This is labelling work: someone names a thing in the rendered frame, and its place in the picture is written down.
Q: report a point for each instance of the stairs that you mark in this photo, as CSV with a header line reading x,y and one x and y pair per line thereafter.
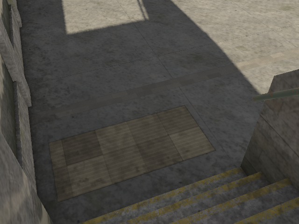
x,y
230,197

